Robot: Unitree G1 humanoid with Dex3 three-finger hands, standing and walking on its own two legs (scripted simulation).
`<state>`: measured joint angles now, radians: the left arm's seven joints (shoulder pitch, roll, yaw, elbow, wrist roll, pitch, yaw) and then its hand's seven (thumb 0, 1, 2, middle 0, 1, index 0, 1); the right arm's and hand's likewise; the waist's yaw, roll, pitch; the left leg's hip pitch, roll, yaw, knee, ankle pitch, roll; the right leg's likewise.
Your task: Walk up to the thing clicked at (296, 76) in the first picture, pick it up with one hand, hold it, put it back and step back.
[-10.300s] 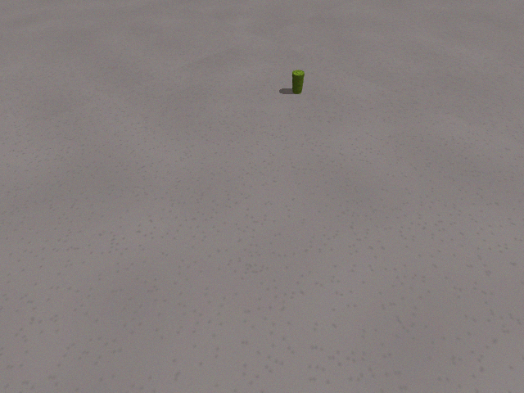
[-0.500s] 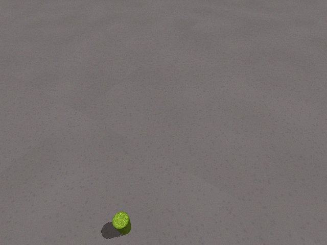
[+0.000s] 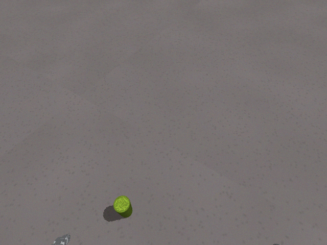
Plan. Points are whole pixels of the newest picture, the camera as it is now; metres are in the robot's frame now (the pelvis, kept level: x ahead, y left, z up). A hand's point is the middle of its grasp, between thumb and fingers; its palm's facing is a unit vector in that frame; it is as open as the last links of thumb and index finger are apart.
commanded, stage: go down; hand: left
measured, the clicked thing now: (124, 207) +0.41 +0.25 -0.70
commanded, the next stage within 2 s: none
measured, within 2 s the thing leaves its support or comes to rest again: neither
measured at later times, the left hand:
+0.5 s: hand out of the picture +0.16 +0.28 -0.18, palm faces +0.05 -0.94 -0.33, open 16.8 cm
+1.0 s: hand out of the picture +0.15 +0.29 -0.19, palm faces +0.09 -0.93 -0.35, open 17.1 cm
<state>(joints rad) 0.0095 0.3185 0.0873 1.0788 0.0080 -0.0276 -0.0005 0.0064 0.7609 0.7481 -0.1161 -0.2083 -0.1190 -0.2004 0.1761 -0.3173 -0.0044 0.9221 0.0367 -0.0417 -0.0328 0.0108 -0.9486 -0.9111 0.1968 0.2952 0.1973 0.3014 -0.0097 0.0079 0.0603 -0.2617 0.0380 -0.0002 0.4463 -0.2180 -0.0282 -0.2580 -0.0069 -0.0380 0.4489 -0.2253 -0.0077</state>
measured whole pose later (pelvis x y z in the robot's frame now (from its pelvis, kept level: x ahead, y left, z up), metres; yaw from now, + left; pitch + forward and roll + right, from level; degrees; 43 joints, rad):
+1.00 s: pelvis +0.00 +0.02 -0.09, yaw +0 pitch +16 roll -3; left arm 0.33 0.34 0.24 0.30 0.00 0.28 -0.04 -0.01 -0.50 0.09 -0.09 -0.12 -0.08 -0.11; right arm 0.24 -0.22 0.00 0.55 0.00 -0.17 -0.10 0.02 -0.83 -0.88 0.20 0.30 0.20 0.30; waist -0.04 0.01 -0.13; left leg -0.90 0.04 -0.04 1.15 -0.54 -0.01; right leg -0.86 -0.01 -0.05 1.09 -0.52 0.02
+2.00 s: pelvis -0.08 +0.02 -0.33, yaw -5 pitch +33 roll -7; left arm -0.42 0.79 0.81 1.01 -0.19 -0.36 -0.62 -0.01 -0.55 0.09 -0.03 -0.10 -0.05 -0.08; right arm 0.11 -0.34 0.07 0.68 -0.03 -0.20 -0.06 0.01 -0.89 -0.90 0.20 0.30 0.20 0.30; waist -0.06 -0.03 -0.14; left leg -1.96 0.04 -0.11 2.07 -0.69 -0.01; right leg -1.90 -0.01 -0.08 1.98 -0.66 0.02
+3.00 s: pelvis -0.09 +0.03 -0.40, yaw -6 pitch +30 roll -8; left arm -0.57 0.96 0.91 1.13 -0.22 -0.39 -0.71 -0.02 -0.60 0.08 -0.03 -0.12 -0.05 -0.09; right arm 0.09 -0.37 0.14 0.68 -0.05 -0.18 -0.03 0.01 -0.90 -0.90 0.20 0.30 0.20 0.30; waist -0.08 -0.05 -0.07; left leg -2.15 0.02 -0.13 2.29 -0.68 0.00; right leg -2.07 -0.01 -0.09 2.19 -0.66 0.02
